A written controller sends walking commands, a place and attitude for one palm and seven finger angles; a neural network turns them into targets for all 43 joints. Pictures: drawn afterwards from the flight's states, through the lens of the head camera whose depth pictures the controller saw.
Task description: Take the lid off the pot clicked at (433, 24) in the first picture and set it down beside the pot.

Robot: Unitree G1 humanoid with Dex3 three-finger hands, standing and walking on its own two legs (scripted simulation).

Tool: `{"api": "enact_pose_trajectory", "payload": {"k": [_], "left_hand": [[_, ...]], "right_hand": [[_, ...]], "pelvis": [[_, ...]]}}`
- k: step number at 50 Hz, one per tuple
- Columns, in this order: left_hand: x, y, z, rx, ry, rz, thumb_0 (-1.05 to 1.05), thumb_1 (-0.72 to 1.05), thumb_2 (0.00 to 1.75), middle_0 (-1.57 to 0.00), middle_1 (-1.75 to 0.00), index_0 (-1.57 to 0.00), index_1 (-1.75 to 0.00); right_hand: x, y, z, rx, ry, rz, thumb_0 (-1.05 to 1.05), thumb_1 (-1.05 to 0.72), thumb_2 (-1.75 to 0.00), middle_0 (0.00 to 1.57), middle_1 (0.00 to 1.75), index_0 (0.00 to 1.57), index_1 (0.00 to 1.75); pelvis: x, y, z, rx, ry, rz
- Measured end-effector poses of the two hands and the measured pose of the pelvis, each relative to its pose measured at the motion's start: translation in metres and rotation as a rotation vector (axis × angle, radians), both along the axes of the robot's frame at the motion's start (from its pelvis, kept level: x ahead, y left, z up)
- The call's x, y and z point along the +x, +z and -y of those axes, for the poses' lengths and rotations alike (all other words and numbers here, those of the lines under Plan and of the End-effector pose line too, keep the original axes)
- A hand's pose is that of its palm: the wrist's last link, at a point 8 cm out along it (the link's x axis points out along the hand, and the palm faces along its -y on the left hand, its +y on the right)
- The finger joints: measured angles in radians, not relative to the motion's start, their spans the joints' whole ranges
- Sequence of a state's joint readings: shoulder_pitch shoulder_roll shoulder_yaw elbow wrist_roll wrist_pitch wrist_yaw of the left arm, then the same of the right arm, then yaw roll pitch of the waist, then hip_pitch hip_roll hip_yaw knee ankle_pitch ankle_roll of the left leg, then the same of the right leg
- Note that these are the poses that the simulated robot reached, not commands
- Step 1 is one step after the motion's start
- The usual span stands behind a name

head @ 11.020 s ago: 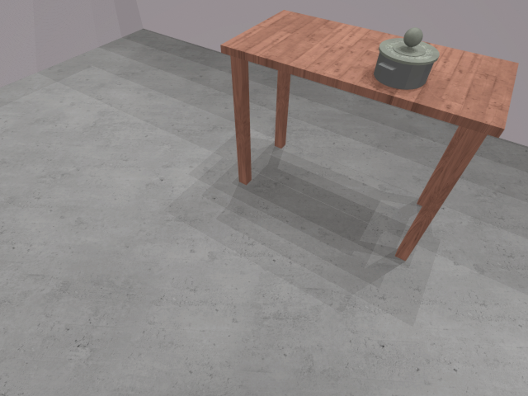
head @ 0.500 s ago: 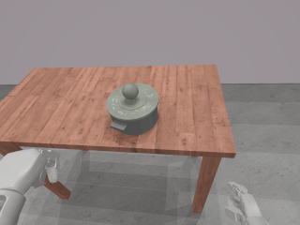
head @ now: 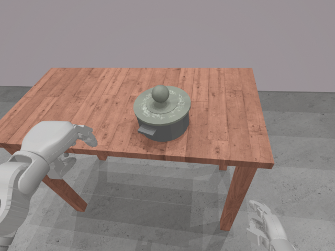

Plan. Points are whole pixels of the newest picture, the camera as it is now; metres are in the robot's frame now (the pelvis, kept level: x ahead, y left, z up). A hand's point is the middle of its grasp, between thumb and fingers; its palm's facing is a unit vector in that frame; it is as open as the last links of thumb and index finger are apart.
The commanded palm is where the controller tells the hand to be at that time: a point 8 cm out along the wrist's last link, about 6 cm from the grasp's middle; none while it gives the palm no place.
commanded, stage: reach forward and open the fingers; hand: left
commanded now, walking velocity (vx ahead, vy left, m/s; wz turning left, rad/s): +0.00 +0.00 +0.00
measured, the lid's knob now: (160, 93) +0.52 +0.09 +0.10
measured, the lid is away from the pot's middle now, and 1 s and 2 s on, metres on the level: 0.00 0.00 0.00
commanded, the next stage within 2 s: move the open hand above the knob in 0.34 s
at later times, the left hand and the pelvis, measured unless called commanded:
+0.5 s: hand (65, 131) +0.30 +0.25 +0.18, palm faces -0.08 -0.01 -1.00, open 10.4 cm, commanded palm +0.27 +0.24 +0.25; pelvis -0.02 +0.00 +0.00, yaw +0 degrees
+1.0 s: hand (104, 108) +0.37 +0.19 +0.17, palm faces -0.17 -0.03 -0.99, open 10.4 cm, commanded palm +0.34 +0.19 +0.25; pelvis +0.00 -0.02 +0.00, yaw +0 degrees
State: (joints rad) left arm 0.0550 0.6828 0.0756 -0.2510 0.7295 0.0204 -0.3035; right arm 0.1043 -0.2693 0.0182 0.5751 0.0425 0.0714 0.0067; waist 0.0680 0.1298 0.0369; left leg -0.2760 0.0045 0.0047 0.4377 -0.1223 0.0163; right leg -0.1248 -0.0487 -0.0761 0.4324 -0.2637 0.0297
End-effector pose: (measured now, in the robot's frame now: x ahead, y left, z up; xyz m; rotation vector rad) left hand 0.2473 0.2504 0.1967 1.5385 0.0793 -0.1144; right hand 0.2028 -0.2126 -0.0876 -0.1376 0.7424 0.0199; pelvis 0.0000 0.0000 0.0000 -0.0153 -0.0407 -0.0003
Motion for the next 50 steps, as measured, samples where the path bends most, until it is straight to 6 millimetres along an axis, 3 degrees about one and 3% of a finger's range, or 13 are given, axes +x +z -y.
{"api": "enact_pose_trajectory", "payload": {"k": [11, 26, 36, 50], "left_hand": [[0.013, 0.015, -0.004, 0.005, 0.007, 0.026, 0.0, -0.29, 1.45, -0.85, -0.15, -0.85, -0.16], [0.034, 0.037, 0.002, 0.015, 0.024, 0.039, 0.0, -0.37, 1.53, -0.84, -0.08, -0.84, -0.09], [0.064, 0.034, 0.036, 0.018, -0.024, 0.01, 0.0, -0.37, 1.54, -0.85, -0.08, -0.84, -0.09], [0.112, 0.034, 0.058, 0.0, 0.01, -0.046, 0.0, -0.37, 1.55, -0.84, -0.08, -0.84, -0.09]], "right_hand": [[-0.009, 0.003, -0.01, 0.002, 0.008, 0.017, 0.02, -0.91, -0.89, 0.2, 0.3, 0.2, 0.3], [-0.012, 0.002, -0.006, 0.001, 0.015, 0.035, 0.02, -0.91, -0.89, 0.2, 0.3, 0.2, 0.3], [-0.014, -0.005, 0.005, -0.001, 0.005, 0.012, 0.02, -0.91, -0.89, 0.2, 0.3, 0.2, 0.3], [-0.018, -0.016, 0.033, -0.002, -0.048, -0.058, 0.02, -0.91, -0.89, 0.2, 0.3, 0.2, 0.3]], "pelvis": [[-0.013, -0.001, -0.008, -0.001, -0.001, 0.011], [-0.019, -0.003, -0.004, 0.002, 0.005, 0.01], [-0.016, -0.004, 0.004, 0.01, 0.006, 0.003], [0.003, -0.004, 0.015, 0.024, -0.005, -0.024]]}}
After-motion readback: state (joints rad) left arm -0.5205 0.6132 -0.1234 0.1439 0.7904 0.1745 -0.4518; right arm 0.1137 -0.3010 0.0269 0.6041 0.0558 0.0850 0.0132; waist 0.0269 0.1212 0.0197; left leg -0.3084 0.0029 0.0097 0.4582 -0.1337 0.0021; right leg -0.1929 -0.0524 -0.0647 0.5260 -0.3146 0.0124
